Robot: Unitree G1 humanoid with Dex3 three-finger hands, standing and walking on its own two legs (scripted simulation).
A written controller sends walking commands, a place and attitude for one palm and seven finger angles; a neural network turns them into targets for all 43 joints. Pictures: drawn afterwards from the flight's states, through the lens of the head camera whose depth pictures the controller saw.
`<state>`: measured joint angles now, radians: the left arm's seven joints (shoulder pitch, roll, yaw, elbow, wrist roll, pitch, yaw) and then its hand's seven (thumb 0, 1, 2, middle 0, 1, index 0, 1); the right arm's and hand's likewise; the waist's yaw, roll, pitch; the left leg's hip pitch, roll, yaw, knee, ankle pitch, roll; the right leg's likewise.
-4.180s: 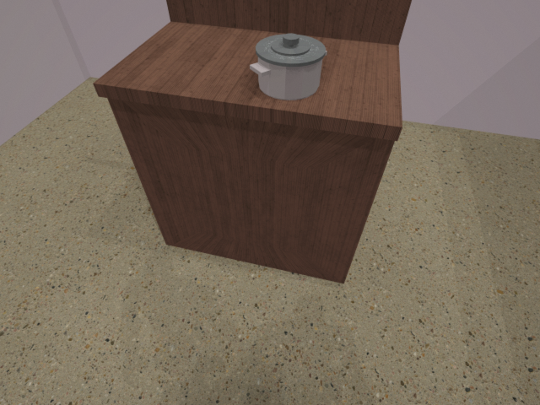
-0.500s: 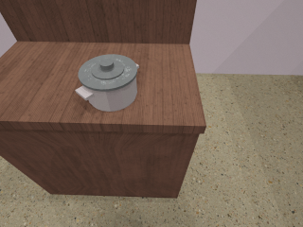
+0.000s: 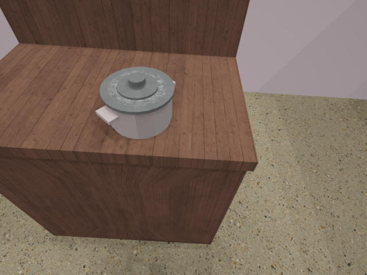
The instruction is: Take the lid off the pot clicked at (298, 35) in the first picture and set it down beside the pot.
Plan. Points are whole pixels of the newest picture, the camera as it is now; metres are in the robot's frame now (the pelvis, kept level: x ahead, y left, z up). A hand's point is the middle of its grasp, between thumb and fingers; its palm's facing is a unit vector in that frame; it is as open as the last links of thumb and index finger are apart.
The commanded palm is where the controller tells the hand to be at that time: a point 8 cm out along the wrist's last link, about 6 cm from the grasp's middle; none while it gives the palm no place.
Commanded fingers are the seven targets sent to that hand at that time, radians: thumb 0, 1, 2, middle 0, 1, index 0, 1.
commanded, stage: look again from close up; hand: left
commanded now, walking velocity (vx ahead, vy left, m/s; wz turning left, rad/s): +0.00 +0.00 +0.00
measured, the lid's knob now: (136, 79) +0.50 +0.15 +0.16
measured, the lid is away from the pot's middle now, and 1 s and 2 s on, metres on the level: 0.00 0.00 0.00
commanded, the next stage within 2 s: lift the closed hand beside the body in 0.10 s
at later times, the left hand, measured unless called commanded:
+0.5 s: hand out of the picture +0.12 +0.19 -0.03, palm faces +0.19 -0.94 -0.29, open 5.6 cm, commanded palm +0.08 +0.25 +0.01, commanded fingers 0.00 0.90 0.90 -0.90 -1.07 -0.90 -1.07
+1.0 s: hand out of the picture +0.10 +0.22 +0.08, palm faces +0.31 -0.86 -0.40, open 3.1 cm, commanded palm +0.04 +0.25 +0.12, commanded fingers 0.00 0.90 0.90 -1.30 -1.50 -1.30 -1.50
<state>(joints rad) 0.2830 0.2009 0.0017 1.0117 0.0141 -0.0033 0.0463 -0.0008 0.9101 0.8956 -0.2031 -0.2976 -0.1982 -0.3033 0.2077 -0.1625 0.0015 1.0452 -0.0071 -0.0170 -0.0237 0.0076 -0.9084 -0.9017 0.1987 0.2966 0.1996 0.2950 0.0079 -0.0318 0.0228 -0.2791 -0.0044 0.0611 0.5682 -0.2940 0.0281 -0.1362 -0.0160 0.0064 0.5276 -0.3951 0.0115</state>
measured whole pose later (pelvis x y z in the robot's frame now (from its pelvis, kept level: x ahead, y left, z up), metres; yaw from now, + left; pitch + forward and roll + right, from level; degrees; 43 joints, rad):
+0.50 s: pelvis -0.02 -0.01 +0.01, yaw +2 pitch +0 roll +0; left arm 0.52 0.21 0.05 0.06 -0.01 0.02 0.08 0.00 0.91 0.90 -0.51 -0.63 -0.51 -0.64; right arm 0.14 -0.21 -0.01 0.63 0.00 -0.12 -0.03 0.01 -0.90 -0.90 0.20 0.30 0.20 0.30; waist 0.01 0.02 -0.03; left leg -0.27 0.00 0.03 0.47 -0.20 0.02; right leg -0.12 -0.01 -0.03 0.44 -0.32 0.00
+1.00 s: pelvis -0.03 -0.02 +0.01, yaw +2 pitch -6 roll -1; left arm 0.69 0.31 0.18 -0.35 -0.04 -0.05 0.07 0.01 0.90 0.90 -1.28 -1.47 -1.27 -1.48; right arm 0.20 -0.20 0.03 0.62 -0.01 -0.11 -0.06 0.02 -0.90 -0.90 0.20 0.30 0.20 0.30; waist 0.07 0.05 0.04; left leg -0.15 0.02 0.01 0.42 -0.17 0.00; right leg 0.01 0.02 -0.04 0.35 -0.27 -0.02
